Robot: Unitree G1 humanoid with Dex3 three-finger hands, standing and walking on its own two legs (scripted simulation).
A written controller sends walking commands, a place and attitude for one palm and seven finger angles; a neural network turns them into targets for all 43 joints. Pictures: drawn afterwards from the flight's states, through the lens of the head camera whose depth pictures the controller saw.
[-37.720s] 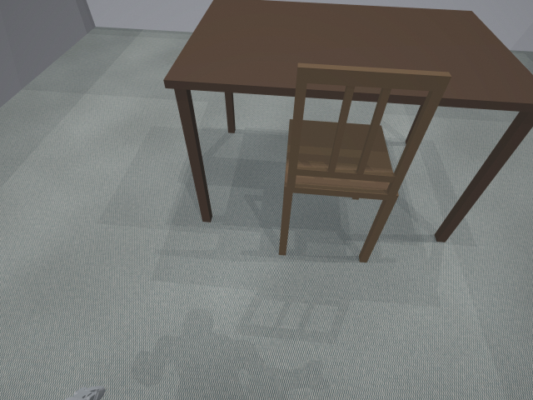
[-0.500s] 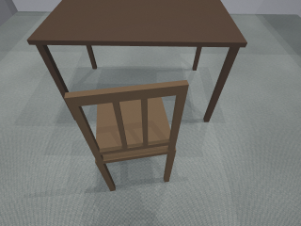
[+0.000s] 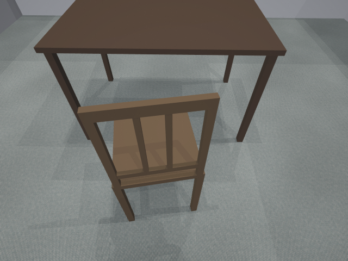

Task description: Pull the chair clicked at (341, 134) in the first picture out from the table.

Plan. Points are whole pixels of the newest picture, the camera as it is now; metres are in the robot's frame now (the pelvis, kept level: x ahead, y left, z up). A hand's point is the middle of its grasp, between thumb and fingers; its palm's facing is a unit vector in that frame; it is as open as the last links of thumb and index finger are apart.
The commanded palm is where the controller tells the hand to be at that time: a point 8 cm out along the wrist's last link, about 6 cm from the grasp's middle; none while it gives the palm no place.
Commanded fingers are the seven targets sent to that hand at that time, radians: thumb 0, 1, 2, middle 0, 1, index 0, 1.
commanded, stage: take the last steps up to it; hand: left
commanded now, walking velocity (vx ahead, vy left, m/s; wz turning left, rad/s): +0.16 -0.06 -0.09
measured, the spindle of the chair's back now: (141, 146) +0.47 +0.13 -0.10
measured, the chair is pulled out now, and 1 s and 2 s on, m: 0.40 0.40 0.40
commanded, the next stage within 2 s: come to a stop and stand still in 0.14 s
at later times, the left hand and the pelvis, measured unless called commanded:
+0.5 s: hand out of the picture +0.03 +0.16 -0.18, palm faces +0.01 -0.98 -0.20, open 7.3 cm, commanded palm none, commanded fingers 0.00 0.90 0.90 -0.20 -0.30 -0.20 -0.30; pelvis +0.02 -0.01 +0.00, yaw -1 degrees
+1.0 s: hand out of the picture +0.04 +0.21 -0.17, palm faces -0.01 -0.97 -0.26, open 7.4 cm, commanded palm none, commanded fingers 0.00 0.90 0.90 -0.20 -0.30 -0.20 -0.30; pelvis -0.02 +0.01 -0.01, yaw +0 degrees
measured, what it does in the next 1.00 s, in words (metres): stands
